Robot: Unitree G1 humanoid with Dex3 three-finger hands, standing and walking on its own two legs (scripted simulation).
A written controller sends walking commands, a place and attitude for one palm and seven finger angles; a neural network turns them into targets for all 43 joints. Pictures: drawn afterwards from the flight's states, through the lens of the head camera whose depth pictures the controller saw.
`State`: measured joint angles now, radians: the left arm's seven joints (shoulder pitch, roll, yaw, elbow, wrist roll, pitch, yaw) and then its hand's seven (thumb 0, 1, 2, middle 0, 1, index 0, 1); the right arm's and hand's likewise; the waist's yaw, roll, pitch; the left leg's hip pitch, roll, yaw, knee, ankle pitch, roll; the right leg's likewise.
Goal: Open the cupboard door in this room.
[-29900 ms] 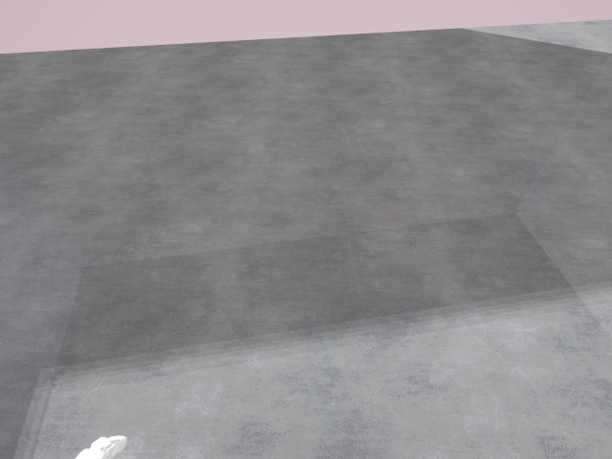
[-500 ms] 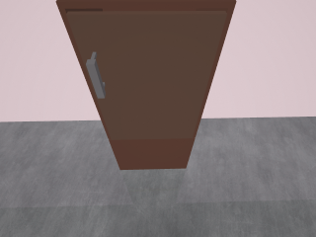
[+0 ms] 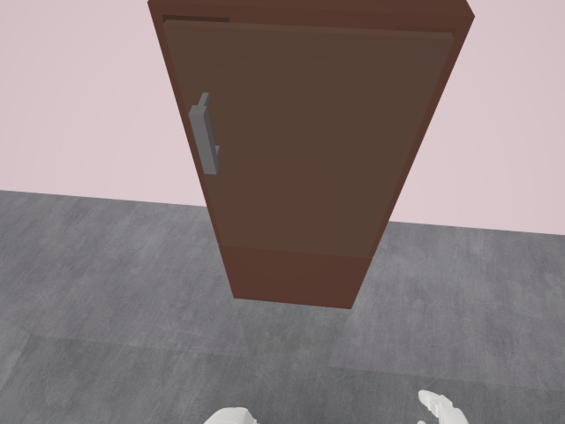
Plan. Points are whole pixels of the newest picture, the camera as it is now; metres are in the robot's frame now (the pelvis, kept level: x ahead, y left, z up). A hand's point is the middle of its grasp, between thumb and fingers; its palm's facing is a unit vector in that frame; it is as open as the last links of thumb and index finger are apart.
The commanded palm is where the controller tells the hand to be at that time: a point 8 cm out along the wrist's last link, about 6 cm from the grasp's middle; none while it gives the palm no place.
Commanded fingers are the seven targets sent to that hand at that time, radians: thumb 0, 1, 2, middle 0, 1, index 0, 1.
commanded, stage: come to a stop and stand still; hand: left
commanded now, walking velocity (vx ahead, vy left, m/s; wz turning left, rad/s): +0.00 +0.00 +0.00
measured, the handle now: (208, 134) +0.54 +0.20 +0.08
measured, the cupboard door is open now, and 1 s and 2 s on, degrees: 0 0 0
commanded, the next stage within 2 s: look again from close up in 0.50 s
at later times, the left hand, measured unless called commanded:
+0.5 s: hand out of the picture +0.00 +0.26 -0.17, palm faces -0.02 -0.97 -0.24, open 7.4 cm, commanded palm none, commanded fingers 0.00 0.90 0.90 -0.20 -0.30 -0.20 -0.30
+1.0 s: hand out of the picture +0.03 +0.23 -0.17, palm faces -0.04 -0.98 -0.19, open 7.4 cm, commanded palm none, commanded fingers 0.00 0.90 0.90 -0.20 -0.30 -0.20 -0.30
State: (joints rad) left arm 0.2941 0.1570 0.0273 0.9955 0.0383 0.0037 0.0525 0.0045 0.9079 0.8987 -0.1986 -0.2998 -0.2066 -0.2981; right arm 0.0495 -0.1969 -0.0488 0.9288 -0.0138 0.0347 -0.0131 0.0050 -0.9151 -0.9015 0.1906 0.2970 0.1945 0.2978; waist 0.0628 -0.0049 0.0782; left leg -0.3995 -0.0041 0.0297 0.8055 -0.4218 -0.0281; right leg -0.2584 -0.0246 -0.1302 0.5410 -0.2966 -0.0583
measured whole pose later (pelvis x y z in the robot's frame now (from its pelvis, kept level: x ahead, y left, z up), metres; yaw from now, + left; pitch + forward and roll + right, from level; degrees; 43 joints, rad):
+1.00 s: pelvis +0.01 +0.06 +0.01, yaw -2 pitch +0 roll +0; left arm 0.28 0.16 -0.02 1.07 0.02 0.00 0.04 0.01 0.91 0.90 -0.20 -0.30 -0.20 -0.30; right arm 0.26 -0.17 0.01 1.09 -0.01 -0.03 -0.03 0.01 -0.92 -0.90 0.20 0.30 0.20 0.30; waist 0.00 -0.01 0.02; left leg -0.17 -0.07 0.08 0.40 -0.24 0.09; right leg -0.19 -0.03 0.01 0.45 -0.25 0.02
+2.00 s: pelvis -0.02 +0.00 -0.05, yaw +0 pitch +10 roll -1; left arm 0.19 0.37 0.34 0.25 -0.39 -0.26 -0.50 0.01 0.21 0.61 -0.25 -0.74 -0.26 -0.74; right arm 0.24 -0.22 0.05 0.59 0.04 -0.22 -0.08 0.02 -0.91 -0.90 0.20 0.30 0.20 0.30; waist -0.02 0.03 -0.09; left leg -0.71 0.02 -0.01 0.97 -0.44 0.00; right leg -0.67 0.04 -0.10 0.93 -0.44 -0.06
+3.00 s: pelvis +0.00 +0.04 -0.01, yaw +0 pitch +4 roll -2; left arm -0.11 0.46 0.43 0.39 -0.34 -0.07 -0.49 -0.01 -0.50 0.30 -0.29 -1.20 -0.30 -1.20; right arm 0.29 -0.28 0.06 0.59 0.06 -0.20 -0.10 0.02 -0.90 -0.90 0.20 0.30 0.20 0.30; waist 0.01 0.03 -0.06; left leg -0.41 -0.02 0.02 0.67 -0.33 0.05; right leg -0.38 0.01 -0.06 0.62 -0.32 -0.02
